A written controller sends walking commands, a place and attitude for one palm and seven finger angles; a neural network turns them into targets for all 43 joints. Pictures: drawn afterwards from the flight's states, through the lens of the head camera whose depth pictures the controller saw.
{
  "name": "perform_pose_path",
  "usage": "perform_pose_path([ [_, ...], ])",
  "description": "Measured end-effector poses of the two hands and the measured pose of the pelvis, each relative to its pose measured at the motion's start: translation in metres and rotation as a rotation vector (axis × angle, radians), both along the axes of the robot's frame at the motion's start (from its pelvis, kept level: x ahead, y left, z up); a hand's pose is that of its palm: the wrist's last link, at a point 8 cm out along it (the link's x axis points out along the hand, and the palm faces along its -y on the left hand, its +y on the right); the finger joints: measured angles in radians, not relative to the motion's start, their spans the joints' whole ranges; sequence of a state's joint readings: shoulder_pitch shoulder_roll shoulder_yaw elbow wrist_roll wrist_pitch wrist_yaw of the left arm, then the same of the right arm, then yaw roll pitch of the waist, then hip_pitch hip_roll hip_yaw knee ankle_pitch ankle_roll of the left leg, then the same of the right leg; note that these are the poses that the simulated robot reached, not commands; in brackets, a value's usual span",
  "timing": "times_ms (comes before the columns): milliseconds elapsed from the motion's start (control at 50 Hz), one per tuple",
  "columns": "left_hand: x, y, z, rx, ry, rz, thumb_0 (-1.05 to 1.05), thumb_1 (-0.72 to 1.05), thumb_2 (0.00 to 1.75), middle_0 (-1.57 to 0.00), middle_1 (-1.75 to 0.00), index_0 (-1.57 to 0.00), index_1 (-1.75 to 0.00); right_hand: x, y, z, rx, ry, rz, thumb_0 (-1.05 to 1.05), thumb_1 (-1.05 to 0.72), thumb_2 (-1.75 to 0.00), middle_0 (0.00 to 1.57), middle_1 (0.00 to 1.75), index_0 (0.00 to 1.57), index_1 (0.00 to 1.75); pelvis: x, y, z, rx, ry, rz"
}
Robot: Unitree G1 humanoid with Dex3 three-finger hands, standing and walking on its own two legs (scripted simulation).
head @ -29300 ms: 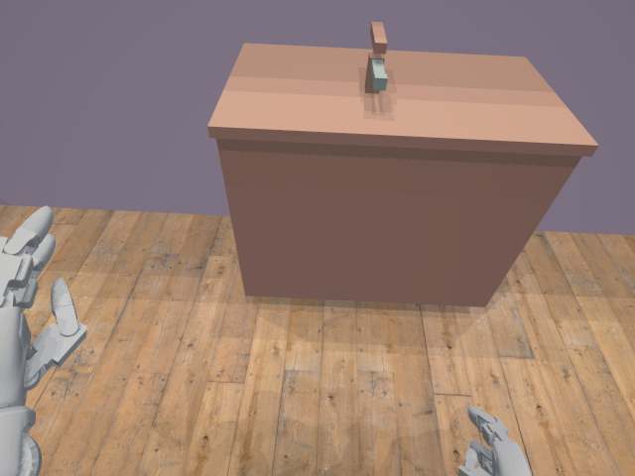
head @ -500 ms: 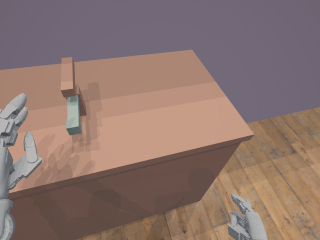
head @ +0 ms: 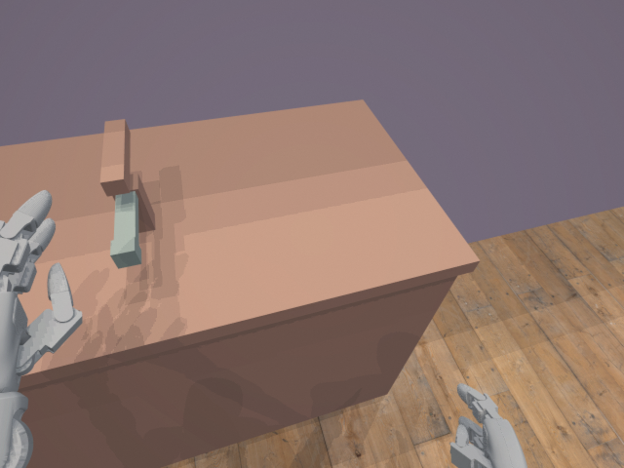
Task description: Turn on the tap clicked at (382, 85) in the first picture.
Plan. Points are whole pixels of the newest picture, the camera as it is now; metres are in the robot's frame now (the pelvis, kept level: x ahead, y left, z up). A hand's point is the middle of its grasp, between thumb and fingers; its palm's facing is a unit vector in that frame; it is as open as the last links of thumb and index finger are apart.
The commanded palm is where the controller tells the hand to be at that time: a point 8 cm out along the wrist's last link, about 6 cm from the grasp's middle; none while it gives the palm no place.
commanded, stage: come to a stop and stand still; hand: left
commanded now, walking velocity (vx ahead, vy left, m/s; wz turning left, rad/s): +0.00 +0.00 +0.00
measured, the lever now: (126, 252) +0.34 +0.27 +0.09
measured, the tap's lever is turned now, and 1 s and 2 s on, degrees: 0 0 0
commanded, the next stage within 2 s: look again from close up in 0.96 s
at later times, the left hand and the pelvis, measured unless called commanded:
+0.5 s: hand (64, 333) +0.20 +0.26 +0.14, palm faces +0.30 -0.87 -0.39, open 7.4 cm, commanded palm +0.15 +0.29 +0.17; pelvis -0.01 +0.02 +0.00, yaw -1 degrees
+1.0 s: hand (42, 302) +0.22 +0.28 +0.16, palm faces +0.35 -0.86 -0.37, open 7.4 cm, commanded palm +0.16 +0.31 +0.17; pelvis +0.00 +0.03 +0.00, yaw -1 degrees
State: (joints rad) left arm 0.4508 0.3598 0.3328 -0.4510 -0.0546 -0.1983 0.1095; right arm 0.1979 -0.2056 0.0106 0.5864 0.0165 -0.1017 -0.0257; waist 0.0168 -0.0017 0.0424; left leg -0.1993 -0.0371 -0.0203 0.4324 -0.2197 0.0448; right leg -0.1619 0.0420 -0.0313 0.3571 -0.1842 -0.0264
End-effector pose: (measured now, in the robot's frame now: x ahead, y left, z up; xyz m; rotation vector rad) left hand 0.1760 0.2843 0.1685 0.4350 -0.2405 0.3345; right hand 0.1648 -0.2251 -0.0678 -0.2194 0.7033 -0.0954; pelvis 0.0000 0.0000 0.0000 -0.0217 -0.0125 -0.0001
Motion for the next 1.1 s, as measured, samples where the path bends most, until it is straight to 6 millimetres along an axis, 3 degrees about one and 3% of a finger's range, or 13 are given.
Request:
perform_pose_path([
  [140, -0.002, 0.001, -0.002, -0.003, 0.015, 0.010, 0.01, 0.89, 0.89, -0.21, -0.30, -0.21, -0.30, 0.001, -0.004, 0.000, -0.007, 0.001, -0.009, 0.01, -0.91, -0.90, 0.20, 0.30, 0.20, 0.30, 0.001, 0.000, 0.000, 0.000, 0.001, -0.002],
  [200, 0.010, 0.025, 0.021, 0.156, -0.072, 0.027, 0.02, 0.88, 0.89, -0.22, -0.30, -0.22, -0.30, -0.002, 0.000, -0.002, -0.032, 0.017, 0.052, 0.01, -0.91, -0.90, 0.20, 0.30, 0.20, 0.30, -0.006, -0.003, -0.001, -0.002, 0.014, 0.006],
  [260, 0.016, 0.041, 0.027, 0.116, -0.129, 0.080, 0.01, 0.88, 0.89, -0.21, -0.30, -0.22, -0.30, -0.004, 0.004, -0.002, -0.002, 0.001, 0.055, 0.01, -0.91, -0.90, 0.20, 0.30, 0.20, 0.30, -0.011, -0.001, -0.002, -0.001, 0.010, -0.014],
  [380, 0.006, -0.001, -0.001, 0.001, -0.029, -0.075, 0.01, 0.89, 0.90, -0.20, -0.30, -0.21, -0.30, -0.015, 0.009, -0.002, 0.038, -0.047, -0.006, 0.01, -0.91, -0.90, 0.20, 0.30, 0.20, 0.30, -0.012, 0.015, -0.004, 0.004, 0.001, -0.036],
  [420, 0.000, -0.006, -0.010, -0.005, 0.011, -0.115, 0.01, 0.89, 0.90, -0.21, -0.30, -0.21, -0.30, -0.020, 0.012, -0.002, 0.030, -0.037, -0.021, 0.01, -0.91, -0.90, 0.20, 0.30, 0.20, 0.30, -0.011, 0.017, -0.004, 0.005, -0.002, -0.035],
  [500, -0.008, 0.015, -0.016, 0.017, 0.014, -0.074, 0.01, 0.88, 0.89, -0.22, -0.30, -0.22, -0.30, -0.027, 0.017, 0.000, -0.002, -0.005, -0.017, 0.01, -0.91, -0.90, 0.20, 0.30, 0.20, 0.30, -0.013, 0.016, -0.004, 0.004, -0.006, -0.019],
  [600, -0.011, 0.041, 0.000, 0.021, -0.100, 0.030, 0.02, 0.88, 0.89, -0.22, -0.30, -0.22, -0.30, -0.024, 0.024, 0.002, -0.030, 0.004, 0.034, 0.01, -0.91, -0.90, 0.20, 0.30, 0.20, 0.30, -0.015, 0.019, -0.004, -0.004, -0.010, -0.008],
  [680, -0.009, 0.036, 0.005, -0.016, -0.155, 0.016, 0.02, 0.89, 0.90, -0.21, -0.30, -0.21, -0.30, -0.015, 0.031, 0.006, -0.025, -0.019, 0.053, 0.01, -0.91, -0.90, 0.20, 0.30, 0.20, 0.30, -0.012, 0.025, -0.003, -0.007, -0.008, -0.012],
  [760, -0.001, 0.027, -0.003, -0.032, -0.115, -0.031, 0.01, 0.89, 0.90, -0.21, -0.30, -0.21, -0.30, -0.006, 0.037, 0.009, -0.013, -0.044, 0.048, 0.01, -0.90, -0.90, 0.20, 0.30, 0.20, 0.30, -0.008, 0.029, -0.003, -0.007, -0.004, -0.019],
  [860, 0.009, 0.032, -0.011, -0.009, -0.044, -0.043, 0.01, 0.89, 0.90, -0.21, -0.30, -0.21, -0.30, 0.001, 0.042, 0.010, -0.003, -0.048, 0.037, 0.01, -0.90, -0.90, 0.20, 0.30, 0.20, 0.30, -0.006, 0.031, -0.002, -0.006, 0.000, -0.019],
  [1100, 0.006, 0.030, 0.006, 0.041, -0.067, -0.044, 0.01, 0.89, 0.90, -0.21, -0.30, -0.21, -0.30, 0.003, 0.039, 0.002, 0.001, 0.003, 0.038, 0.01, -0.90, -0.90, 0.20, 0.30, 0.20, 0.30, 0.000, 0.030, -0.002, -0.005, 0.007, -0.011],
])
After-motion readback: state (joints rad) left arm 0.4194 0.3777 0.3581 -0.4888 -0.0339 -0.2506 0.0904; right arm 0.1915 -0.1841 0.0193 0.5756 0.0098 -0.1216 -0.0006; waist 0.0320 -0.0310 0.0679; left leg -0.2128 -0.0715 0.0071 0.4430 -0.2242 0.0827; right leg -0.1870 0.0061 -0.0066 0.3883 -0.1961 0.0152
